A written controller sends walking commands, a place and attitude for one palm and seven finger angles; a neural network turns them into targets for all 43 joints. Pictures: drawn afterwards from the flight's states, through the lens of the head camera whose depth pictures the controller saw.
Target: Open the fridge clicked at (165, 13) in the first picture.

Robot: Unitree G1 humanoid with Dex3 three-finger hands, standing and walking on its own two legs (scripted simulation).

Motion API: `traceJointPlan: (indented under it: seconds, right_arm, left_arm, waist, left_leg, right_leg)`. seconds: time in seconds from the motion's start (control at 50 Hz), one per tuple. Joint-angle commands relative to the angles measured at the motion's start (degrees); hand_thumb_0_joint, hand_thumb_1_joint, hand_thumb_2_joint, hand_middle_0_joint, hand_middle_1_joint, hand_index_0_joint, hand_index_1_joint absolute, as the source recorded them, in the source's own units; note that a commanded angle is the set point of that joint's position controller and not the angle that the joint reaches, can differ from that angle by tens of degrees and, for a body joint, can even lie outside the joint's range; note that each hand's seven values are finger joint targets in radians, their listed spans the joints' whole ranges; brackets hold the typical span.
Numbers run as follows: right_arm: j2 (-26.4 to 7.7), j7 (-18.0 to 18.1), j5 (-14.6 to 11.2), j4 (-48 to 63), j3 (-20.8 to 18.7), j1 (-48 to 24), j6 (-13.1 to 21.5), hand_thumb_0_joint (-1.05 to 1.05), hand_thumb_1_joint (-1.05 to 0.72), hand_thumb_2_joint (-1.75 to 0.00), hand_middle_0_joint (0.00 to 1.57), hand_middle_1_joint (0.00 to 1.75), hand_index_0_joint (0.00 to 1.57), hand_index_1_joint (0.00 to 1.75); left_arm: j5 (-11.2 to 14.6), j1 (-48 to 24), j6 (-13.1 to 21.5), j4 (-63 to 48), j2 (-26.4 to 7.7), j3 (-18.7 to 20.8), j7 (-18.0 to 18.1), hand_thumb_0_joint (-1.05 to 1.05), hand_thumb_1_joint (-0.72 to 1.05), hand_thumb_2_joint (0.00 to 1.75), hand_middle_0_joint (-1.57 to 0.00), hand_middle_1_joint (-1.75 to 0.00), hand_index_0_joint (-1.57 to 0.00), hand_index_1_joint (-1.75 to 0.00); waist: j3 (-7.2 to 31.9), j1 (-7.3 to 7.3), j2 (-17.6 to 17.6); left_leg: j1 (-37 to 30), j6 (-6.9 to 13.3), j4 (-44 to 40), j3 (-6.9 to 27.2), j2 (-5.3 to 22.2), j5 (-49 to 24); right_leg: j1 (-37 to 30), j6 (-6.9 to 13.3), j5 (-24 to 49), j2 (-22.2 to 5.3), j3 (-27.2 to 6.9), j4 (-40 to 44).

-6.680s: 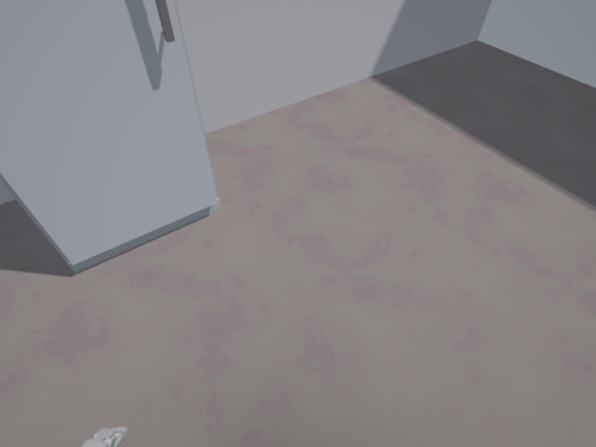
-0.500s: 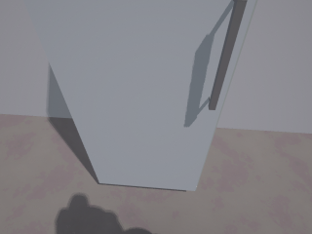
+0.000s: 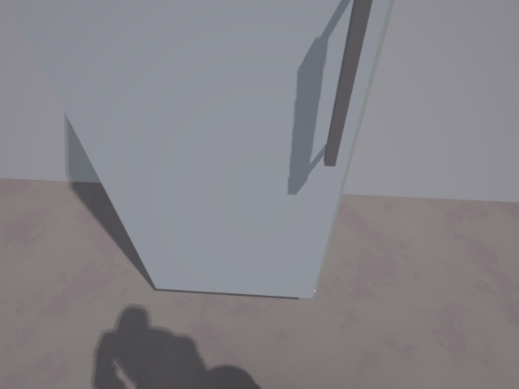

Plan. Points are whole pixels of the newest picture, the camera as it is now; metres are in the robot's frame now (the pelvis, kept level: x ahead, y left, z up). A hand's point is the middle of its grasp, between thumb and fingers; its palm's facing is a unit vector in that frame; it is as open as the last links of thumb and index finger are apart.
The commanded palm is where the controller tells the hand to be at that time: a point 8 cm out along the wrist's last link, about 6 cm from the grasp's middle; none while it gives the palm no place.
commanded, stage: come to a stop and stand still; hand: right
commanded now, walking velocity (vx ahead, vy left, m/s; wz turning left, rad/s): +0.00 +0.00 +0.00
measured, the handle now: (343, 84) +0.56 -0.11 +0.21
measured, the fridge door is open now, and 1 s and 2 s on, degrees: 0 0 0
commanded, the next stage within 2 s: look again from close up in 0.12 s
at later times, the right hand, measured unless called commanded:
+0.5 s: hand out of the picture +0.04 -0.22 -0.17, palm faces -0.04 +0.96 -0.29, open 7.3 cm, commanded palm none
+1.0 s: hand out of the picture +0.09 -0.22 -0.16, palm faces -0.05 +0.95 -0.30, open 7.3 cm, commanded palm none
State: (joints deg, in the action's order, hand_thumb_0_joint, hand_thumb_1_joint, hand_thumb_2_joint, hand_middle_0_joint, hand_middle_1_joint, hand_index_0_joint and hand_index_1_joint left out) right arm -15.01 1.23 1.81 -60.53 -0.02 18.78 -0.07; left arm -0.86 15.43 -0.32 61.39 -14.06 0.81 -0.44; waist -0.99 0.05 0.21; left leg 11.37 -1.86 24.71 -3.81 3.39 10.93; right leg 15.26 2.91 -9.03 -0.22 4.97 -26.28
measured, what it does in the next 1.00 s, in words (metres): stands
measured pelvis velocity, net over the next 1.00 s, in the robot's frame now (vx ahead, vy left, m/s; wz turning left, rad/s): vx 0.03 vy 0.01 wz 0.01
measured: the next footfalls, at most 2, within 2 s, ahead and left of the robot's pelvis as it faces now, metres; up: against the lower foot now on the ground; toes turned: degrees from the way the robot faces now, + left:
none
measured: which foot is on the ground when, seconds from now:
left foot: down 0.00-1.00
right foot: down 0.00-1.00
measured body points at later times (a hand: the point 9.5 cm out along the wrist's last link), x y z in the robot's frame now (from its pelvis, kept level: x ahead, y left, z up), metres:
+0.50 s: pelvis +0.01 +0.00 +0.00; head +0.01 -0.01 +0.45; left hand +0.07 +0.27 -0.14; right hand +0.04 -0.27 -0.14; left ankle +0.03 +0.15 -0.74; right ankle +0.06 -0.08 -0.74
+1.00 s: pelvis +0.03 +0.01 +0.01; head +0.03 +0.00 +0.46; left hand +0.09 +0.29 -0.13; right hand +0.09 -0.27 -0.13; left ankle +0.03 +0.15 -0.74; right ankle +0.06 -0.08 -0.74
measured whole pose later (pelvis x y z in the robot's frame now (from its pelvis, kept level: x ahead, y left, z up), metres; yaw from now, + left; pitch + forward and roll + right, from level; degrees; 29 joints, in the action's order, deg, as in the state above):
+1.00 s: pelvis +0.03 +0.01 +0.01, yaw +0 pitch -2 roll +0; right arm -17.2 0.7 1.4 -61.7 0.9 10.6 0.7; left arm -0.6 8.4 0.2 63.5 -16.9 -0.2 -0.8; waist -1.9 0.4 0.1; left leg 6.8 -2.2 19.4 -3.6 3.2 10.6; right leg 10.3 2.2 -8.6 0.0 5.2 -20.5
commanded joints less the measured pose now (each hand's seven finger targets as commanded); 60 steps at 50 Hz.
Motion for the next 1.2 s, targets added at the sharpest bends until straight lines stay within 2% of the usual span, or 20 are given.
traceJointPlan:
  seconds: [0.0, 0.18, 0.4, 0.56, 0.7, 0.82, 0.96, 1.0, 1.18]
  right_arm:
    - [-7.9, 0.6, -0.1, 2.7, -1.5, 1.0, 1.2, 0.00, -0.90, -0.90, 0.20, 0.30, 0.20, 0.30]
    - [-8.6, 0.6, -0.1, 2.5, -1.5, -0.8, 1.2, 0.00, -0.90, -0.90, 0.20, 0.30, 0.20, 0.30]
    - [-10.3, 0.4, -0.3, 2.6, -1.4, -3.5, 1.8, 0.00, -0.90, -0.90, 0.20, 0.30, 0.20, 0.30]
    - [-11.4, 0.3, -0.5, 2.3, -1.4, -5.5, 1.7, 0.00, -0.90, -0.90, 0.20, 0.30, 0.20, 0.30]
    - [-12.2, 0.3, -0.6, 2.2, -1.2, -6.6, 1.8, 0.00, -0.90, -0.90, 0.20, 0.30, 0.20, 0.30]
    - [-12.3, 0.3, -0.7, 2.0, -1.2, -7.6, 1.8, 0.00, -0.90, -0.90, 0.20, 0.30, 0.20, 0.30]
    - [-12.1, 0.2, -0.8, 1.6, -1.0, -8.0, 1.7, 0.00, -0.90, -0.90, 0.20, 0.30, 0.20, 0.30]
    - [-12.1, 0.2, -0.7, 1.5, -1.0, -7.6, 1.8, 0.00, -0.90, -0.90, 0.20, 0.30, 0.20, 0.30]
    - [-11.3, 0.2, -0.8, 1.0, -0.9, -7.6, 1.7, 0.00, -0.90, -0.90, 0.20, 0.30, 0.20, 0.30]
  left_arm:
    - [0.3, -1.9, 1.4, -3.3, -10.4, 2.4, 0.6, 0.00, 0.90, 0.90, -0.20, -0.30, -0.20, -0.30]
    - [0.3, -3.9, 1.3, -3.2, -11.3, 2.7, 0.5, 0.00, 0.90, 0.90, -0.20, -0.30, -0.20, -0.30]
    - [0.5, -5.7, 1.6, -2.7, -12.0, 2.5, 0.3, 0.00, 0.90, 0.90, -0.20, -0.30, -0.20, -0.30]
    - [0.5, -7.2, 1.7, -2.2, -12.9, 2.2, 0.3, 0.00, 0.90, 0.90, -0.20, -0.30, -0.20, -0.30]
    - [0.5, -7.9, 1.7, -1.7, -13.3, 1.9, 0.2, 0.00, 0.90, 0.90, -0.20, -0.30, -0.20, -0.30]
    - [0.5, -8.3, 1.8, -1.3, -13.5, 1.5, 0.3, 0.00, 0.90, 0.90, -0.20, -0.30, -0.20, -0.30]
    - [0.4, -8.6, 1.8, -0.9, -13.4, 1.3, 0.4, 0.00, 0.90, 0.90, -0.20, -0.30, -0.20, -0.30]
    - [0.5, -8.2, 1.7, -0.9, -13.0, 1.2, 0.4, 0.00, 0.90, 0.90, -0.20, -0.30, -0.20, -0.30]
    - [0.5, -8.0, 1.8, -0.3, -12.7, 1.0, 0.6, 0.00, 0.90, 0.90, -0.20, -0.30, -0.20, -0.30]
  waist:
    - [-2.5, -0.34, -1.6]
    - [-3.0, -0.10, -1.3]
    - [-0.3, 0.13, 0.1]
    - [0.2, 0.12, -1.0]
    - [0.8, 0.07, 0.0]
    - [1.4, 0.13, 0.0]
    - [0.7, 0.13, -0.6]
    - [1.4, 0.12, 0.5]
    - [0.9, 0.23, 0.2]
  left_leg:
    - [0.6, 2.9, -4.7, 4.7, 3.1, 6.2]
    - [1.4, 2.7, -5.7, 5.0, 3.5, 6.9]
    - [-0.1, 2.7, -6.8, 5.4, 4.5, 2.1]
    - [-1.6, 2.4, -7.5, 5.2, 4.7, 1.2]
    - [-2.2, 2.4, -8.3, 5.5, 5.0, -0.4]
    - [-3.2, 2.2, -8.6, 5.3, 5.1, -2.3]
    - [-3.0, 2.1, -9.4, 5.5, 5.0, -2.0]
    - [-3.5, 2.1, -9.4, 5.5, 5.1, -3.0]
    - [-3.6, 2.0, -9.7, 5.4, 5.0, -3.5]
  right_leg:
    - [2.9, -0.8, -16.5, -7.5, -11.1, 11.8]
    - [1.8, -1.1, -16.2, -7.3, -10.7, 12.4]
    - [-2.3, -1.3, -6.8, -7.1, -9.6, 10.4]
    - [-3.2, -1.5, -4.9, -7.2, -9.3, 11.2]
    - [-4.9, -1.6, -1.3, -7.2, -8.8, 10.5]
    - [-6.0, -1.7, 2.3, -7.4, -8.3, 10.4]
    - [-6.5, -1.9, 2.0, -7.3, -8.1, 11.0]
    - [-7.1, -1.8, 3.3, -7.4, -8.0, 10.6]
    - [-7.6, -2.1, 4.1, -7.5, -7.5, 10.9]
